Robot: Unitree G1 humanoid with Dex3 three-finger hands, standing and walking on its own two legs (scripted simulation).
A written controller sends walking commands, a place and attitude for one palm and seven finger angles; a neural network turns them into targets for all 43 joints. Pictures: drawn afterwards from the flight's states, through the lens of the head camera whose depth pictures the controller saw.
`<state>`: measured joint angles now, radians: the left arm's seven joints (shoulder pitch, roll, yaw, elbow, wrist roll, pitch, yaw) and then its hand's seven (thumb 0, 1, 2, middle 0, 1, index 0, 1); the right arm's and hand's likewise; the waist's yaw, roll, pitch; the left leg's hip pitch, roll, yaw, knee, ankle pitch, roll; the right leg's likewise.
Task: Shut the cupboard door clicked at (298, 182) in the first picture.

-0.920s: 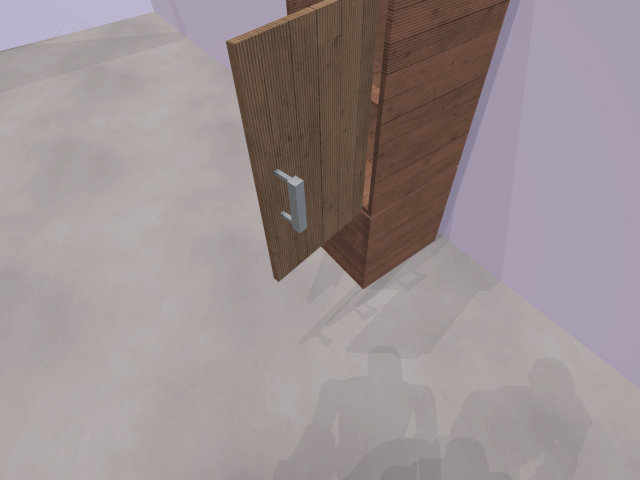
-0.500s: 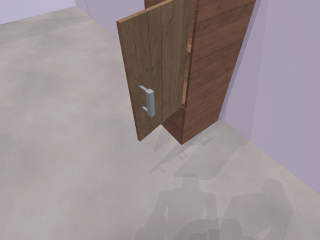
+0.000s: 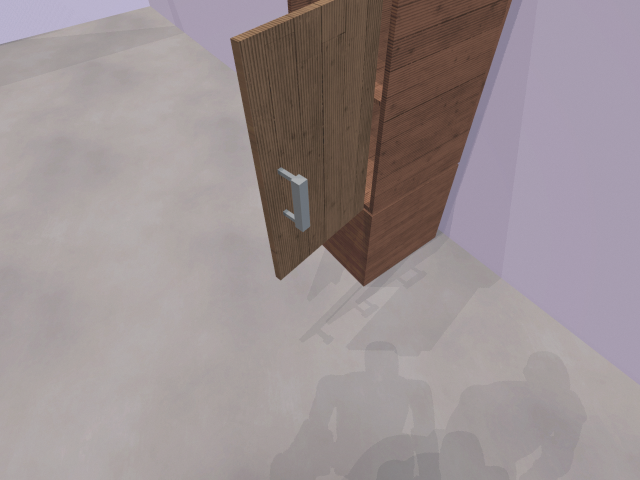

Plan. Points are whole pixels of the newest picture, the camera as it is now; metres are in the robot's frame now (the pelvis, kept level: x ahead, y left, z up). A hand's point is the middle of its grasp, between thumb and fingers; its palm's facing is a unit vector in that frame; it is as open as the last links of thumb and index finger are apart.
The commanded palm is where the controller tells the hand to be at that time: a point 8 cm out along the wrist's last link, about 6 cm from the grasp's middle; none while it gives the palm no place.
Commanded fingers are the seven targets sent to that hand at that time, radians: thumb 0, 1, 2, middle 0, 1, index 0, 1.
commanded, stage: walk around to get in front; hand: left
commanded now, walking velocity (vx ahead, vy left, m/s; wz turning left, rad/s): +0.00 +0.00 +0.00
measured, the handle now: (293, 199) +0.63 +0.09 -0.08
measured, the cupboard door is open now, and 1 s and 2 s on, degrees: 100 100 100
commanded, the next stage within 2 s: none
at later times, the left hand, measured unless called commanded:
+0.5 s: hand out of the picture +0.05 +0.22 -0.19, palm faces -0.13 -0.97 -0.22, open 7.4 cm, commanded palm none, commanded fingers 0.00 0.90 0.90 -0.20 -0.30 -0.20 -0.30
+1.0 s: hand out of the picture +0.12 +0.12 -0.17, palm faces -0.44 -0.86 -0.26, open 7.4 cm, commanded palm none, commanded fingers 0.00 0.90 0.90 -0.20 -0.30 -0.20 -0.30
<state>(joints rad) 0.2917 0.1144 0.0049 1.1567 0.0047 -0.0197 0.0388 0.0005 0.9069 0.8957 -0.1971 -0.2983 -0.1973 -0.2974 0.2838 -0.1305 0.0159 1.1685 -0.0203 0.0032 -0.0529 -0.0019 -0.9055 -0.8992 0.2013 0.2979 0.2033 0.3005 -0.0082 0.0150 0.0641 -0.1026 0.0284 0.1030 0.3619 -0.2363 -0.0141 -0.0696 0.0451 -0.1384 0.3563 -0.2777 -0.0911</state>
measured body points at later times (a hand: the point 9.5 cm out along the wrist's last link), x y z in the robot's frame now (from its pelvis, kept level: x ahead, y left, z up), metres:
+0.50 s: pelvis -0.02 +0.02 -0.01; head +0.03 +0.03 +0.44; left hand +0.06 +0.27 -0.17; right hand -0.01 -0.23 -0.16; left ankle -0.01 +0.14 -0.74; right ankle -0.07 -0.05 -0.70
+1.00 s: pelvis -0.03 -0.03 -0.01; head +0.03 -0.07 +0.44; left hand +0.14 +0.17 -0.15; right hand -0.04 -0.32 -0.15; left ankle +0.03 +0.11 -0.68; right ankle -0.07 -0.12 -0.74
